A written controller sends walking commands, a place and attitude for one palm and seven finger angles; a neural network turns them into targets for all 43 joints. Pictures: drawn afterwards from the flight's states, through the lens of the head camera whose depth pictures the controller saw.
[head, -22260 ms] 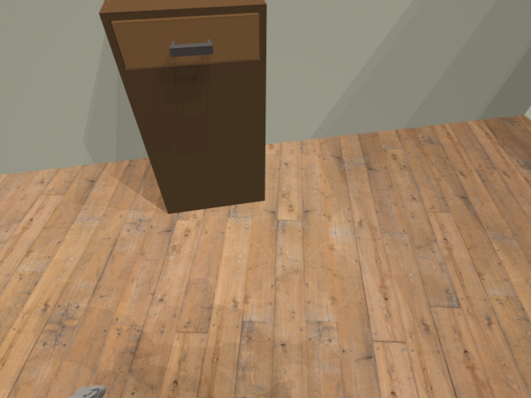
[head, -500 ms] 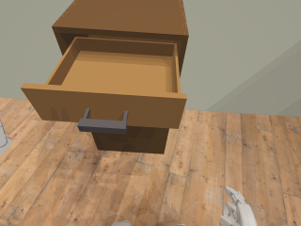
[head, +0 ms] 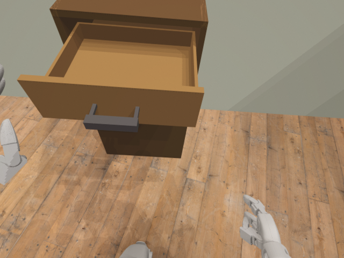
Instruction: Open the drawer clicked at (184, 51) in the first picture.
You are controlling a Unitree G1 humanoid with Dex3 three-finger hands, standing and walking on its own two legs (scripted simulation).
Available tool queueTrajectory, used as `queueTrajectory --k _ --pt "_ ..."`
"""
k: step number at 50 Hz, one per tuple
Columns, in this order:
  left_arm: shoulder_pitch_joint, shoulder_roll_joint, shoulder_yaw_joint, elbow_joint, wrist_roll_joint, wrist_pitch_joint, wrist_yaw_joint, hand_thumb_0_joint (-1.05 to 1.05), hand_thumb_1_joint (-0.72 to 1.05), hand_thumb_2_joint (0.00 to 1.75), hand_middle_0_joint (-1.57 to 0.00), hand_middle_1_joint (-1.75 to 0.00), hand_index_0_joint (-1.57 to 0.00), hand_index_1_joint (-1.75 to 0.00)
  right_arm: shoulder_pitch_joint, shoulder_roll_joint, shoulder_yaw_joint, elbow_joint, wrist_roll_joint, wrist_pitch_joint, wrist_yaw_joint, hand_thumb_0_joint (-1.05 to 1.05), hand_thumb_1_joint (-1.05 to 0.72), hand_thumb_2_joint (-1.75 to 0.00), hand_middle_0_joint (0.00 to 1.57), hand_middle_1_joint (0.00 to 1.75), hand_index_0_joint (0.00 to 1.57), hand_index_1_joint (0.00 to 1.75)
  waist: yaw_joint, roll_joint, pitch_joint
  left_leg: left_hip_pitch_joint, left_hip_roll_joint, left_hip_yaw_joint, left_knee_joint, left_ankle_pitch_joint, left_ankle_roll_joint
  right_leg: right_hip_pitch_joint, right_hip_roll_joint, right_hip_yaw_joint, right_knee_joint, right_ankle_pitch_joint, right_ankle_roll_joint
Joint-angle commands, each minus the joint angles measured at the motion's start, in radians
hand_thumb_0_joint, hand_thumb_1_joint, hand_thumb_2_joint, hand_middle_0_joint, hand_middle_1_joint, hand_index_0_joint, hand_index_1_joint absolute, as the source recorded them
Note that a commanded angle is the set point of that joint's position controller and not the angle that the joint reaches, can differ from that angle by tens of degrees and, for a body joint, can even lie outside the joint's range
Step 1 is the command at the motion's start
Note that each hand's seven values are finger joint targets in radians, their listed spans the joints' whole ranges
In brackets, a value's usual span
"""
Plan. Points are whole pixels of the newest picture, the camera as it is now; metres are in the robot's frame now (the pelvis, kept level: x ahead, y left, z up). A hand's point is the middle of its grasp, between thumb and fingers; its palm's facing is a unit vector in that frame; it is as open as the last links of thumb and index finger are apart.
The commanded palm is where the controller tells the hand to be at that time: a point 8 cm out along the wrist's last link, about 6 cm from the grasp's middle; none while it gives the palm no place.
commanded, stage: step back with the hand held close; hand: left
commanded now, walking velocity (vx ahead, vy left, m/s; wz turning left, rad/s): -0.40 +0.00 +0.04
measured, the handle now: (113, 116) +0.43 +0.19 +0.05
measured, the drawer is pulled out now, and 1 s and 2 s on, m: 0.29 0.29 0.29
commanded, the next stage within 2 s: stop stepping back and stand still in 0.14 s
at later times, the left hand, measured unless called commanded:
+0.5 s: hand out of the picture +0.04 +0.23 +0.22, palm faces +0.43 -0.76 -0.49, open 7.4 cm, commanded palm -0.02 +0.27 +0.23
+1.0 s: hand out of the picture -0.02 +0.22 +0.22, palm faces +0.49 -0.75 -0.45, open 7.4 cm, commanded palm -0.09 +0.26 +0.23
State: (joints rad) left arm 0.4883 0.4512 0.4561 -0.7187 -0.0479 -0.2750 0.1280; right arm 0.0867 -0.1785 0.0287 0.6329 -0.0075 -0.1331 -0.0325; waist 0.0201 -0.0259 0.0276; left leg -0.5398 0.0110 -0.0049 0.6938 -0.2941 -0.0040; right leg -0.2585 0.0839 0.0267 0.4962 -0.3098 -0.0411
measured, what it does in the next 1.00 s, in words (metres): walks backwards: left foot, then right foot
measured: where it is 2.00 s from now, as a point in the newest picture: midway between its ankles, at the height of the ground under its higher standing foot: outside the picture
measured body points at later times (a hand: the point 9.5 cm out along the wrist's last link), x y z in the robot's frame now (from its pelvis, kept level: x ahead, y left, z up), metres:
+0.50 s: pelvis -0.15 -0.01 +0.00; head -0.14 +0.00 +0.45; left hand +0.01 +0.27 +0.25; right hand +0.02 -0.23 -0.08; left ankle -0.07 +0.10 -0.71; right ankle -0.14 -0.11 -0.73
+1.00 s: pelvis -0.20 -0.03 +0.00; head -0.22 -0.03 +0.45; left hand -0.06 +0.25 +0.25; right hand -0.06 -0.26 -0.10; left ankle -0.19 +0.10 -0.69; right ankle -0.16 -0.10 -0.73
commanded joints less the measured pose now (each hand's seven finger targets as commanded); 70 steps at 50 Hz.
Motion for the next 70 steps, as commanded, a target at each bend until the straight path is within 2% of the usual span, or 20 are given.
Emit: queueTrajectory --k 1,5,8,11,14,19,21,23,25,31,34,37,41,42,43,44,53,58,64,70 --pt "0.097 0.206 0.183 -0.148 -0.003 0.000 0.032 0.00 0.90 0.90 -0.20 -0.30 -0.20 -0.30 -0.042 -0.098 -0.031 -0.195 0.012 -0.005 -0.039 0.00 -0.90 -0.90 0.20 0.30 0.20 0.30 -0.009 -0.112 -0.244 -0.003 -0.022 0.037 0.168 -0.190 -0.030 0.183 -0.371 0.154 -0.061 1.199 -0.069" --pt "0.069 0.195 0.145 -0.202 -0.010 -0.006 0.029 0.00 0.90 0.90 -0.20 -0.30 -0.20 -0.30 -0.005 -0.138 -0.046 -0.172 0.002 0.018 -0.060 0.00 -0.90 -0.90 0.20 0.30 0.20 0.30 -0.038 0.008 -0.227 0.201 0.000 0.043 -0.268 0.229 -0.022 0.177 -0.225 0.047 0.000 0.987 -0.009" --pt "0.137 0.204 0.160 -0.217 -0.027 -0.040 0.012 0.00 0.90 0.90 -0.20 -0.30 -0.20 -0.30 0.024 -0.169 -0.101 -0.189 0.028 -0.011 -0.036 0.00 -0.90 -0.90 0.20 0.30 0.20 0.30 0.003 0.187 -0.340 0.516 0.260 -0.119 -0.313 0.962 0.075 -0.031 -0.070 0.006 0.144 0.056 0.051" --pt "0.113 0.200 0.167 -0.276 -0.023 -0.032 0.008 0.00 0.90 0.90 -0.20 -0.30 -0.20 -0.30 0.049 -0.164 -0.096 -0.174 -0.017 -0.041 -0.017 0.00 -0.90 -0.90 0.20 0.30 0.20 0.30 -0.014 0.249 -0.281 0.476 0.328 -0.166 -0.285 1.175 0.113 -0.141 -0.043 0.000 0.324 -0.174 0.040" --pt "0.158 0.149 0.141 -0.264 -0.015 0.000 0.017 0.00 0.90 0.90 -0.20 -0.30 -0.20 -0.30 0.074 -0.155 -0.098 -0.164 -0.004 -0.056 -0.003 0.00 -0.90 -0.90 0.20 0.30 0.20 0.30 -0.025 0.214 -0.255 0.491 0.264 -0.098 -0.315 0.860 0.107 -0.141 -0.038 -0.040 0.321 -0.112 0.056" --pt "0.122 0.163 0.153 -0.198 -0.022 0.041 0.044 0.00 0.90 0.90 -0.20 -0.30 -0.20 -0.30 0.031 -0.158 -0.069 -0.194 0.005 -0.051 -0.023 0.00 -0.90 -0.90 0.20 0.30 0.20 0.30 -0.033 0.195 -0.107 0.121 0.186 -0.082 -0.529 -0.234 0.070 0.154 -0.046 -0.114 0.030 -0.137 0.045" --pt "0.056 0.186 0.153 -0.152 -0.002 0.044 0.049 0.00 0.90 0.90 -0.20 -0.30 -0.20 -0.30 0.014 -0.157 -0.074 -0.201 -0.001 -0.025 -0.030 0.00 -0.90 -0.90 0.20 0.30 0.20 0.30 -0.047 0.069 -0.053 0.084 0.052 0.013 -0.306 -0.296 0.002 0.096 -0.140 0.005 -0.216 -0.257 -0.020" --pt "-0.046 0.221 0.156 -0.189 -0.010 0.027 0.051 0.00 0.90 0.90 -0.20 -0.30 -0.20 -0.30 0.031 -0.150 -0.072 -0.170 -0.012 -0.004 -0.030 0.00 -0.90 -0.90 0.20 0.30 0.20 0.30 -0.041 -0.185 -0.062 0.192 -0.004 0.021 0.158 -0.075 -0.022 -0.182 -0.434 0.315 -0.401 -0.384 -0.139" --pt "-0.046 0.166 0.117 -0.128 0.004 0.031 0.050 0.00 0.90 0.90 -0.20 -0.30 -0.20 -0.30 0.061 -0.144 -0.075 -0.156 0.002 -0.011 -0.037 0.00 -0.90 -0.90 0.20 0.30 0.20 0.30 -0.048 -0.139 -0.063 0.135 0.014 0.023 0.292 -0.109 -0.007 -0.186 -0.414 0.281 -0.385 -0.436 -0.122" --pt "-0.072 0.129 0.072 -0.072 0.026 0.005 0.055 0.00 0.90 0.90 -0.20 -0.30 -0.20 -0.30 0.087 -0.138 -0.053 -0.135 -0.007 -0.036 -0.060 0.00 -0.90 -0.90 0.20 0.30 0.20 0.30 -0.051 -0.020 -0.031 0.297 0.023 0.103 -0.209 -0.141 0.049 -0.160 -0.302 0.114 -0.219 -0.379 -0.083" --pt "-0.090 0.133 0.083 -0.169 0.024 -0.031 0.061 0.00 0.90 0.90 -0.20 -0.30 -0.20 -0.30 0.097 -0.176 -0.071 -0.167 0.000 -0.065 -0.057 0.00 -0.90 -0.90 0.20 0.30 0.20 0.30 -0.044 0.320 -0.055 0.359 0.258 -0.287 -0.437 -0.211 0.158 -0.198 -0.072 -0.099 0.235 -0.141 0.024" --pt "-0.041 0.182 0.128 -0.148 0.034 -0.032 0.054 0.00 0.90 0.90 -0.20 -0.30 -0.20 -0.30 0.087 -0.147 -0.070 -0.153 0.011 -0.083 -0.042 0.00 -0.90 -0.90 0.20 0.30 0.20 0.30 -0.047 0.257 -0.007 0.216 0.317 -0.338 -0.515 -0.359 0.215 -0.226 -0.104 -0.051 0.457 -0.183 0.035" --pt "0.010 0.150 0.114 -0.075 0.031 -0.016 0.058 0.00 0.90 0.90 -0.20 -0.30 -0.20 -0.30 0.065 -0.170 -0.068 -0.143 0.005 -0.078 -0.038 0.00 -0.90 -0.90 0.20 0.30 0.20 0.30 -0.021 0.197 0.006 0.009 0.206 -0.075 -0.370 -0.307 0.113 0.128 -0.085 -0.140 0.090 -0.118 0.026" --pt "0.002 0.168 0.120 -0.056 0.035 -0.015 0.056 0.00 0.90 0.90 -0.20 -0.30 -0.20 -0.30 0.056 -0.169 -0.074 -0.152 0.002 -0.067 -0.041 0.00 -0.90 -0.90 0.20 0.30 0.20 0.30 -0.013 0.072 0.027 -0.082 0.109 0.002 -0.172 -0.310 0.072 0.175 -0.136 0.011 -0.062 -0.176 -0.021" --pt "-0.020 0.180 0.125 -0.051 0.030 -0.015 0.052 0.00 0.90 0.90 -0.20 -0.30 -0.20 -0.30 0.054 -0.154 -0.081 -0.159 0.003 -0.054 -0.034 0.00 -0.90 -0.90 0.20 0.30 0.20 0.30 -0.019 -0.177 0.023 -0.146 0.010 0.073 0.148 -0.251 0.031 0.128 -0.348 0.376 -0.271 -0.374 -0.120" --pt "-0.081 0.227 0.175 -0.067 0.010 -0.037 0.048 0.00 0.90 0.90 -0.20 -0.30 -0.20 -0.30 0.064 -0.165 -0.085 -0.146 -0.008 -0.053 -0.031 0.00 -0.90 -0.90 0.20 0.30 0.20 0.30 -0.030 -0.215 -0.007 -0.115 0.017 0.035 0.350 -0.158 0.021 0.078 -0.467 0.483 -0.333 -0.206 -0.167" --pt "-0.027 0.128 0.094 -0.095 0.023 -0.042 0.048 0.00 0.90 0.90 -0.20 -0.30 -0.20 -0.30 0.092 -0.123 -0.062 -0.127 -0.009 -0.064 -0.052 0.00 -0.90 -0.90 0.20 0.30 0.20 0.30 -0.038 -0.013 -0.047 0.357 0.013 0.097 -0.218 -0.050 0.043 -0.125 -0.293 0.107 -0.235 -0.249 -0.063" --pt "-0.034 0.145 0.132 -0.109 0.021 -0.053 0.053 0.00 0.90 0.90 -0.20 -0.30 -0.20 -0.30 0.070 -0.140 -0.066 -0.153 0.007 -0.068 -0.045 0.00 -0.90 -0.90 0.20 0.30 0.20 0.30 -0.023 0.215 -0.058 0.193 0.215 -0.182 -0.465 -0.274 0.105 0.002 -0.101 -0.061 0.096 -0.087 0.039" --pt "0.014 0.126 0.110 -0.074 0.009 -0.035 0.044 0.00 0.90 0.90 -0.20 -0.30 -0.20 -0.30 0.078 -0.134 -0.071 -0.146 0.012 -0.066 -0.020 0.00 -0.90 -0.90 0.20 0.30 0.20 0.30 -0.038 -0.055 -0.057 0.239 0.042 0.040 -0.156 0.025 0.027 0.010 -0.245 0.151 -0.183 0.087 -0.018" --pt "0.053 0.131 0.112 -0.141 0.010 -0.031 0.047 0.00 0.90 0.90 -0.20 -0.30 -0.20 -0.30 0.051 -0.136 -0.064 -0.160 0.003 -0.052 -0.024 0.00 -0.90 -0.90 0.20 0.30 0.20 0.30 -0.029 0.082 -0.102 0.342 0.078 -0.006 -0.275 0.267 0.024 0.056 -0.177 0.022 -0.102 0.269 0.013"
